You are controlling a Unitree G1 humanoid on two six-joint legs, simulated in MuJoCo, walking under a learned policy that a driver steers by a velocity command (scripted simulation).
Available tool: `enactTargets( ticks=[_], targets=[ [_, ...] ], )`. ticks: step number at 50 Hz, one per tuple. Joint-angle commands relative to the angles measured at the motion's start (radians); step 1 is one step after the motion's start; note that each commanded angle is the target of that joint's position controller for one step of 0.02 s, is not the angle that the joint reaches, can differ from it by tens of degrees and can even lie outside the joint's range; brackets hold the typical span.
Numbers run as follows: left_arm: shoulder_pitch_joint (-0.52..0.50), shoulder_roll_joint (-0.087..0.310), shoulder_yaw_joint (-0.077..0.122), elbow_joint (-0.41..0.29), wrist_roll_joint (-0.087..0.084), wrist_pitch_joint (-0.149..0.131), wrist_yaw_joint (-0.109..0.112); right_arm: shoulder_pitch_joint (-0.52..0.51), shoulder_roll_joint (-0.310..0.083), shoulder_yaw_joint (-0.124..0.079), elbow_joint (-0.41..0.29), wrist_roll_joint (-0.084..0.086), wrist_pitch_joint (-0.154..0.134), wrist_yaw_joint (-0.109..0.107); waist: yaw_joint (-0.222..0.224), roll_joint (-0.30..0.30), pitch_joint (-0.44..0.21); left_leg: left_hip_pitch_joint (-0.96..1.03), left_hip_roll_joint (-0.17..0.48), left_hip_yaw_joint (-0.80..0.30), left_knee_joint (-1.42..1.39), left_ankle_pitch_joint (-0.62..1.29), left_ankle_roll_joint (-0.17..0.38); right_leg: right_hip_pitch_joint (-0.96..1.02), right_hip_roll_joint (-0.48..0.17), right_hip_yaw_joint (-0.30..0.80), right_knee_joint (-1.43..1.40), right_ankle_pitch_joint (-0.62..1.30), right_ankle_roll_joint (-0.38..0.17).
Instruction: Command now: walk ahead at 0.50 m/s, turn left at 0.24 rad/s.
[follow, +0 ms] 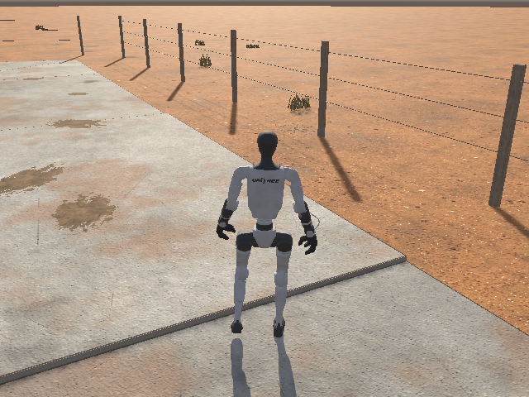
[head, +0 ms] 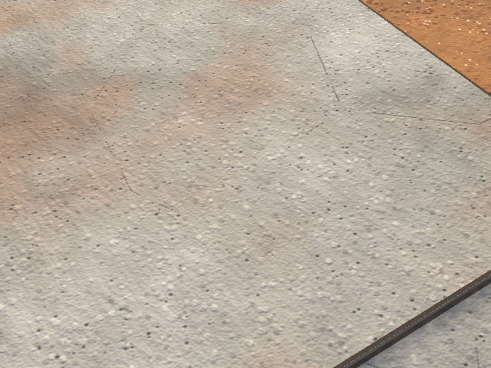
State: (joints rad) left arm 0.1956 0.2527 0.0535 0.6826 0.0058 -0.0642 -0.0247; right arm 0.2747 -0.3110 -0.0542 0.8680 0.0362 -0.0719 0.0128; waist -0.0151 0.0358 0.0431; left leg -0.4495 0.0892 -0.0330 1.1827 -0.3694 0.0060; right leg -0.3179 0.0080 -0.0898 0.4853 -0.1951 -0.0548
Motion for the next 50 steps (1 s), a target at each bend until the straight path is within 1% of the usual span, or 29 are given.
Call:
enactTargets(
  ticks=[1,4,7,9,12,14,16,17,18,19,20,21,22,23,24,26,27,30,34,37,40,42,43,44,45,46,47,48,50],
  targets=[
    [0.025,0.104,0.037,-0.018,0.005,-0.041,0.005,0.035,-0.06,-0.021,-0.051,0.001,0.017,-0.006,0.002,-0.125,-0.094,-0.161,0.066,-0.059,0.024,0.117,-0.012,0.191,-0.277,0.234,-0.313,0.185,-0.167],
    [0.034,0.109,0.041,0.022,0.016,-0.053,0.017,-0.002,-0.037,-0.021,-0.062,-0.005,0.037,-0.014,-0.003,-0.105,-0.035,-0.239,0.058,-0.074,-0.009,0.204,-0.033,0.18,-0.268,0.113,-0.35,0.26,-0.153],
    [0.073,0.1,0.038,0.058,0.018,-0.04,0.029,-0.048,-0.024,-0.021,-0.082,-0.008,0.047,-0.011,0.009,-0.098,0.002,-0.369,0.045,-0.094,-0.009,0.251,-0.036,0.249,-0.28,0.051,-0.346,0.28,-0.14],
    [0.077,0.112,0.039,0.067,0.015,-0.028,0.034,-0.116,-0.011,-0.012,-0.11,-0.01,0.044,0.001,0.027,-0.083,0.031,-0.388,0.037,-0.057,-0.129,0.31,-0.031,0.269,-0.262,-0.007,-0.352,0.256,-0.12],
    [0.126,0.15,0.048,0.09,0.005,-0.007,0.044,-0.256,0.038,0.018,-0.177,-0.02,0.042,0.026,0.083,-0.069,0.076,-0.378,0.03,0.051,-0.276,0.273,-0.006,0.295,-0.284,-0.07,-0.363,0.311,-0.11],
    [0.16,0.166,0.051,0.111,-0.002,0.007,0.047,-0.281,0.037,0.021,-0.211,-0.022,0.035,0.043,0.087,-0.087,0.062,-0.398,0.006,0.113,-0.258,0.153,0.031,0.385,-0.326,-0.087,-0.301,0.494,-0.112],
    [0.126,0.189,0.05,0.099,-0.006,0.022,0.054,-0.233,0.012,0.009,-0.227,-0.014,0.032,0.054,0.033,-0.127,-0.005,-0.257,-0.055,0.181,-0.291,0.077,0.082,0.39,-0.314,-0.138,-0.172,0.879,-0.087],
    [0.111,0.207,0.052,0.096,-0.01,0.026,0.061,-0.163,-0.017,-0.007,-0.221,-0.013,0.033,0.054,-0.013,-0.165,-0.062,-0.141,-0.113,0.218,-0.296,0.046,0.107,0.384,-0.309,-0.152,-0.062,1.113,-0.074],
    [0.079,0.225,0.053,0.091,-0.019,0.031,0.066,-0.033,-0.059,-0.031,-0.199,-0.012,0.033,0.054,-0.099,-0.174,-0.134,0.054,-0.161,0.224,-0.378,0.09,0.143,0.338,-0.291,-0.168,0.11,1.212,-0.053],
    [0.078,0.221,0.048,0.084,-0.026,0.022,0.071,0.127,-0.145,-0.074,-0.162,-0.01,0.036,0.041,-0.178,-0.128,-0.221,0.348,-0.173,0.129,-0.509,0.177,0.184,0.194,-0.24,-0.161,0.337,0.995,-0.011],
    [0.141,0.081,0.009,0.023,0.003,-0.002,0.061,0.184,-0.293,-0.115,-0.149,-0.007,0.042,0.019,-0.115,0.189,-0.28,0.652,0.108,-0.47,-0.69,-0.036,0.366,-0.242,-0.052,-0.123,0.779,0.105,0.079],
    [0.08,0.113,0.005,0.017,-0.005,-0.051,0.038,0.156,-0.264,-0.095,-0.188,-0.027,0.027,0.015,-0.116,0.126,-0.44,0.729,0.223,-0.899,-0.884,-0.121,0.424,-0.359,0.046,0.184,0.925,-0.289,0.06],
    [-0.002,0.154,0.026,-0.005,-0.052,-0.072,0.017,0.109,-0.188,-0.07,-0.192,-0.041,0.012,0.017,-0.111,0.046,-0.311,0.654,0.228,-0.774,-0.904,-0.111,0.367,-0.464,-0.006,0.229,0.942,-0.234,0.039],
    [-0.037,0.126,0.015,-0.017,-0.049,-0.084,0.015,0.083,-0.138,-0.058,-0.19,-0.033,0.005,0.016,-0.083,-0.005,-0.201,0.522,0.188,-0.638,-0.897,-0.067,0.332,-0.471,-0.049,0.212,0.865,-0.174,0.019],
    [-0.04,0.111,0.017,-0.011,-0.025,-0.086,0.022,0.029,-0.104,-0.05,-0.192,-0.026,0.002,0.016,-0.037,-0.05,-0.124,0.393,0.142,-0.514,-0.896,0.041,0.301,-0.434,-0.088,0.197,0.788,-0.139,0.019],
    [0.018,0.123,0.03,0.006,-0.013,-0.06,0.027,-0.04,-0.048,-0.033,-0.219,-0.037,0.0,0.012,0.034,0.01,-0.09,0.226,0.07,-0.357,-0.925,0.193,0.281,-0.309,-0.122,0.19,0.735,-0.089,0.028],
    [0.027,0.119,0.031,0.006,-0.006,-0.048,0.026,-0.037,-0.053,-0.035,-0.225,-0.033,-0.004,0.008,0.038,0.023,-0.088,0.216,0.062,-0.334,-0.947,0.26,0.29,-0.313,-0.118,0.174,0.738,-0.084,0.039],
    [-0.041,0.082,0.017,-0.021,0.013,-0.028,0.03,-0.004,-0.085,-0.044,-0.221,-0.018,-0.001,-0.011,0.034,-0.012,-0.056,0.16,0.019,-0.225,-0.975,0.326,0.274,-0.327,-0.108,0.132,0.539,0.006,0.086],
    [-0.193,0.055,0.001,-0.048,0.0,-0.035,0.024,0.042,-0.116,-0.055,-0.219,-0.016,0.005,-0.023,-0.032,0.054,-0.048,0.154,-0.011,-0.186,-0.959,0.271,0.233,-0.244,-0.046,0.12,0.202,0.217,0.118],
    [-0.262,0.084,0.005,-0.07,-0.018,-0.048,0.012,0.092,-0.135,-0.063,-0.205,-0.005,0.013,-0.025,-0.064,0.069,-0.045,0.208,0.028,-0.257,-0.921,0.194,0.225,-0.207,-0.022,0.138,0.074,0.237,0.124],
    [-0.222,0.141,0.028,-0.068,-0.023,-0.062,-0.001,0.077,-0.129,-0.065,-0.208,-0.007,0.022,-0.03,-0.032,0.099,-0.057,0.273,0.065,-0.348,-0.828,0.169,0.193,-0.14,-0.025,0.176,0.014,0.175,0.093],
    [-0.094,0.162,0.048,-0.035,-0.019,-0.072,0.001,0.054,-0.102,-0.058,-0.221,-0.012,0.029,-0.03,0.037,0.111,-0.093,0.258,0.026,-0.356,-0.71,0.221,0.156,0.027,-0.015,0.147,-0.04,0.12,0.051],
    [0.023,0.199,0.063,-0.019,-0.003,-0.078,0.007,0.058,-0.047,-0.038,-0.233,-0.019,0.026,-0.025,0.091,0.058,-0.194,0.196,-0.033,-0.299,-0.508,0.203,0.119,0.229,-0.107,0.222,-0.034,0.088,0.003],
    [0.131,0.278,0.079,-0.01,0.02,-0.075,0.014,0.146,0.026,-0.016,-0.259,-0.02,0.021,-0.025,0.076,-0.182,-0.337,-0.073,-0.156,-0.164,-0.181,-0.071,0.051,0.566,-0.333,0.552,-0.069,-0.038,-0.105],
    [0.175,0.274,0.08,0.018,0.008,-0.063,0.005,0.204,-0.018,-0.014,-0.276,0.005,0.015,-0.026,0.057,-0.403,-0.36,-0.321,-0.147,-0.119,0.06,-0.23,0.026,0.646,-0.447,0.919,-0.183,-0.333,-0.2],
    [0.126,0.182,0.057,-0.003,-0.003,-0.057,0.008,0.146,-0.105,-0.035,-0.257,0.009,0.019,-0.028,0.083,-0.243,-0.236,-0.38,-0.09,-0.141,0.161,-0.135,0.014,0.551,-0.41,0.829,-0.216,-0.442,-0.17],
    [0.09,0.147,0.045,-0.007,-0.004,-0.049,0.013,0.059,-0.125,-0.04,-0.268,-0.003,0.024,-0.027,0.09,-0.164,-0.148,-0.377,-0.06,-0.107,0.168,-0.055,0.01,0.439,-0.371,0.663,-0.211,-0.335,-0.133],
    [0.056,0.129,0.036,-0.003,0.003,-0.044,0.016,0.017,-0.113,-0.041,-0.277,-0.014,0.026,-0.025,0.075,-0.12,-0.094,-0.342,-0.032,-0.104,0.13,0.008,0.008,0.337,-0.325,0.542,-0.226,-0.195,-0.119],
    [0.033,0.104,0.027,0.012,0.01,-0.046,0.022,0.005,-0.087,-0.043,-0.288,-0.008,0.032,-0.014,0.044,-0.155,-0.054,-0.274,0.007,-0.1,0.062,0.071,0.008,0.238,-0.266,0.383,-0.262,-0.033,-0.101]
  ],
)
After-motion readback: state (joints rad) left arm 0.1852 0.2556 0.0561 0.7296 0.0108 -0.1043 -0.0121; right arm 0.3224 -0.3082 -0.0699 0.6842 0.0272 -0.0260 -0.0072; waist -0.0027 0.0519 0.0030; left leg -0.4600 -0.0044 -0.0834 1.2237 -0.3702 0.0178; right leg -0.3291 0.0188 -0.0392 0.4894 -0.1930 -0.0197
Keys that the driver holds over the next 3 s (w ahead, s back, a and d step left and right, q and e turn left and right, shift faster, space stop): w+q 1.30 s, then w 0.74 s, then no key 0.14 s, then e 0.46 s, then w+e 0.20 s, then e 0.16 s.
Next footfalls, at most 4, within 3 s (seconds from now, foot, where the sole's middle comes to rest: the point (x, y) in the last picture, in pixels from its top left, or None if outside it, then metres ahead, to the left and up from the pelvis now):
0.38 left None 0.36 0.17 -0.73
0.86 right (242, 282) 0.69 0.06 -0.73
1.40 left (109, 266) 0.75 0.45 -0.73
1.92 right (99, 170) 1.12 0.55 -0.73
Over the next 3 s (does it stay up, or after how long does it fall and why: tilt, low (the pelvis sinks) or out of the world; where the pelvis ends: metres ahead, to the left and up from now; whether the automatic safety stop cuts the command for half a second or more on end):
stays up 1.15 0.67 0.06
